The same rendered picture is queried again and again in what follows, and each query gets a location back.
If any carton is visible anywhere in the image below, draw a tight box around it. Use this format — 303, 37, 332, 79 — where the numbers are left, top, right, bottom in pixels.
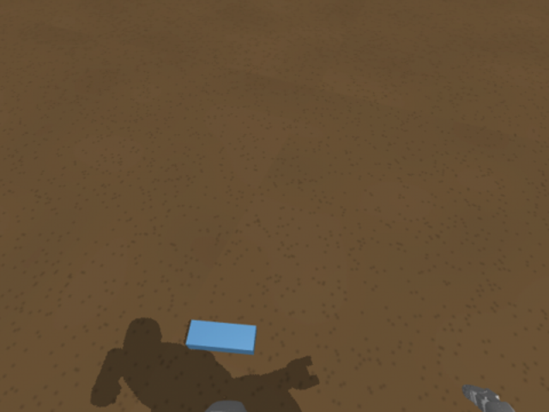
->
186, 320, 256, 355

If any right robot hand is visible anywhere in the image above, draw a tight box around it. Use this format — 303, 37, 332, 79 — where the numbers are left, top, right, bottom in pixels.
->
462, 385, 515, 412

